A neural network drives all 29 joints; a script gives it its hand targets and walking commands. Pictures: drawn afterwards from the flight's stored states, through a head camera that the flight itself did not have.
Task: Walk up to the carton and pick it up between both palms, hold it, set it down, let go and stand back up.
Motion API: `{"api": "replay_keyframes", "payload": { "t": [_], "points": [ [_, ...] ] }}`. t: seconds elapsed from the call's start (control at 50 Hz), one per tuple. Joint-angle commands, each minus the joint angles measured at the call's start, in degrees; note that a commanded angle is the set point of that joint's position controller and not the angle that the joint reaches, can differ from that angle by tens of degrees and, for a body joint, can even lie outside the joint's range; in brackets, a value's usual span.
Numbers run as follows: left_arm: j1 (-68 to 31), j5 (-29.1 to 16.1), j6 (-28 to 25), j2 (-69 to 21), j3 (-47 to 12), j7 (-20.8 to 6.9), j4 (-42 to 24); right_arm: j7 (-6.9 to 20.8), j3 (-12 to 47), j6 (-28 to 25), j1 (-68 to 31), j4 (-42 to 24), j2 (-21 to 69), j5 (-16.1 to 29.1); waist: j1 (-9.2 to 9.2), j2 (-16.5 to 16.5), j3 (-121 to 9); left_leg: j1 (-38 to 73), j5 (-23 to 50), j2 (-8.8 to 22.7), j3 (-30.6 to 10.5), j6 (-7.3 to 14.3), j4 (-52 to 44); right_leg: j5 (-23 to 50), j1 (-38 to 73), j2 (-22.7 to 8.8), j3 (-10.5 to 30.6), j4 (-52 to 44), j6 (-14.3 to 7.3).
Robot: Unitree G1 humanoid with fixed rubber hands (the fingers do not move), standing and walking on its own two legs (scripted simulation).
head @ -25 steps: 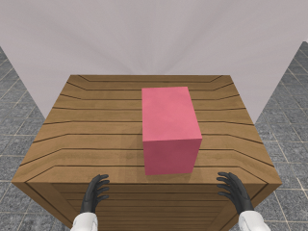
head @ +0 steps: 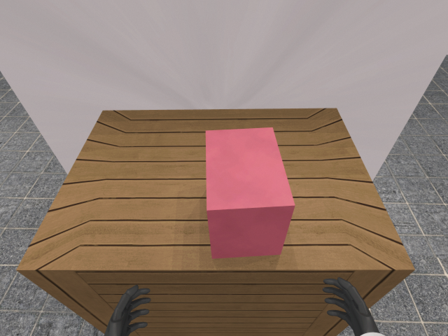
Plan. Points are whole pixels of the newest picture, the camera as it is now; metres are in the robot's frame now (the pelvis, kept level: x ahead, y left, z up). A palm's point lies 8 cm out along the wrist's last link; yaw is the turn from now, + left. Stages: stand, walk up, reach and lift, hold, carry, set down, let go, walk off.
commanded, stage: set down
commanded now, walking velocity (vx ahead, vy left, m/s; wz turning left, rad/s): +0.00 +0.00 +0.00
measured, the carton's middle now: (242, 192) +0.44 -0.01 -0.03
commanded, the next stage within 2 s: let go in 0.26 s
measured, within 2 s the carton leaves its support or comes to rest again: neither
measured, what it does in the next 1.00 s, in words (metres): stands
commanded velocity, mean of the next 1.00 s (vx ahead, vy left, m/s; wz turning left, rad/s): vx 0.00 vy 0.00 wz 0.00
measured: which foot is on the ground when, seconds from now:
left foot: down 0.00-1.00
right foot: down 0.00-1.00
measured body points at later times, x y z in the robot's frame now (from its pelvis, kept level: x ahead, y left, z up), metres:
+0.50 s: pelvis -0.01 +0.00 +0.00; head -0.01 +0.01 +0.45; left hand +0.16 +0.23 -0.09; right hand +0.16 -0.22 -0.09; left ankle -0.01 +0.14 -0.75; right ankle -0.03 -0.12 -0.75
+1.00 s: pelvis -0.01 +0.01 -0.01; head -0.01 +0.01 +0.44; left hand +0.12 +0.24 -0.12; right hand +0.09 -0.25 -0.13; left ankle -0.01 +0.14 -0.75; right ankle -0.03 -0.12 -0.75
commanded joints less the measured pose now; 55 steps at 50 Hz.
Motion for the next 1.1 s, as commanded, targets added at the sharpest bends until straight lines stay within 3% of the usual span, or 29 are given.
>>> {"api": "replay_keyframes", "payload": {
  "t": [0.0,0.22,0.36,0.5,0.7,0.72,0.74,0.76,0.78,0.8,0.82,0.84,0.88,0.92,1.08],
  "points": [
    [-3.79,0.01,-0.80,5.30,1.57,-0.61,-7.63,-0.27,-2.23,-1.74,-3.86,-5.70,-5.91,-0.73,-0.19,0.46,-4.09,8.77,18.25,-4.25,-0.09,-0.27,1.78,11.56,-9.67,2.06,-0.78,-4.87,0.04],
    [-5.34,0.60,2.50,7.24,2.59,-1.25,-4.92,-0.27,-2.69,-0.28,-5.13,-1.55,-5.79,-2.61,-0.80,1.32,-2.82,7.55,16.38,-4.19,-0.14,-0.25,2.41,8.55,-10.07,2.08,-1.59,-4.23,-0.04],
    [-8.62,-0.20,3.84,7.75,0.73,-0.30,-5.85,0.43,-5.65,-1.05,-8.19,1.00,-7.10,-4.65,-2.16,2.26,-4.36,6.82,12.44,-3.01,-0.45,-0.26,3.31,6.73,-11.84,2.36,-2.56,-2.11,-0.43],
    [-6.41,0.47,3.81,7.71,1.99,-0.63,-2.65,0.88,-4.04,-1.57,-7.72,1.93,-7.58,-3.77,-1.41,0.70,-4.82,7.19,15.63,-4.20,-0.29,-0.34,3.89,12.04,-9.67,2.32,-1.98,-2.02,0.08],
    [-8.78,0.74,4.47,7.64,2.11,-0.54,-3.19,0.83,-3.99,-0.30,-8.13,0.46,-7.26,-3.99,-1.58,0.71,-3.08,6.60,11.61,-3.96,0.18,0.06,3.07,9.07,-11.04,1.87,-1.54,-2.41,-0.01],
    [-7.48,-0.71,3.99,5.17,1.23,-0.71,-6.09,0.39,-6.01,-0.53,-6.82,-4.25,-9.58,-3.65,1.14,-1.59,-4.37,1.64,11.51,-5.71,0.78,-0.39,5.03,10.91,-8.57,1.77,-0.61,-0.43,1.04],
    [-7.56,-0.50,4.14,5.96,1.49,-0.87,-5.61,0.12,-5.34,-0.56,-6.10,-3.99,-9.26,-3.50,-0.08,-0.67,-4.57,1.83,10.32,-5.58,0.96,-0.39,4.44,12.79,-8.01,1.77,-0.45,0.21,1.14],
    [-7.10,-0.33,4.24,6.11,1.80,-1.12,-5.25,-0.04,-5.14,-0.33,-5.75,-3.69,-8.99,-3.35,0.02,-0.63,-4.82,1.51,10.89,-5.73,0.98,-0.46,4.88,13.23,-7.65,1.76,-0.47,0.37,1.17],
    [-0.26,1.88,-0.45,13.08,4.47,-0.88,3.27,-0.40,-6.44,8.08,-1.21,3.33,-10.56,-3.49,-0.74,1.49,-2.09,-2.74,12.57,5.12,-0.89,0.94,7.27,15.95,-14.76,-3.71,2.30,3.07,1.00],
    [1.94,1.68,-1.93,12.26,4.41,-0.89,3.78,-0.39,-6.43,11.61,0.36,1.31,-10.68,-4.44,-1.21,1.54,-1.36,-4.63,-0.05,4.66,-0.73,0.93,6.63,7.84,-16.48,-3.24,2.78,1.65,1.04],
    [-1.94,2.26,-2.90,10.73,3.94,-0.92,3.09,-0.28,-6.41,12.86,1.93,1.04,-10.39,-3.33,-3.25,-0.20,-1.59,-7.21,2.07,4.31,-0.96,0.77,6.46,13.24,-12.90,-3.72,3.28,2.95,0.63],
    [-4.18,2.27,-3.49,9.15,3.69,-1.16,2.50,-0.01,-6.33,13.36,3.95,2.19,-10.61,-2.73,-3.55,-0.71,-4.34,-8.91,4.08,3.96,-0.48,0.80,7.02,16.96,-10.21,-3.60,3.36,4.83,0.09],
    [-1.51,1.59,-3.93,7.09,3.14,-1.20,3.96,0.45,-6.59,13.56,2.15,2.50,-10.63,-2.98,-2.39,0.37,-6.79,-6.84,0.22,2.96,0.49,0.97,8.61,15.80,-13.63,-3.08,3.93,4.94,-0.27],
    [-1.43,1.56,-4.16,8.23,3.43,-1.21,5.14,0.76,-6.43,13.12,1.92,2.58,-9.56,-3.38,-2.40,-0.18,-8.33,-8.21,1.58,2.91,0.23,1.23,9.43,17.92,-12.27,-3.32,3.94,5.94,-0.84],
    [1.98,1.63,-4.34,8.07,3.39,-0.58,9.56,0.50,-6.71,12.87,5.13,5.53,-9.89,-3.90,-1.89,1.56,-6.15,-9.74,1.30,3.82,-1.07,2.82,7.29,11.58,-15.56,-2.53,4.43,7.52,-1.17]
  ]
}}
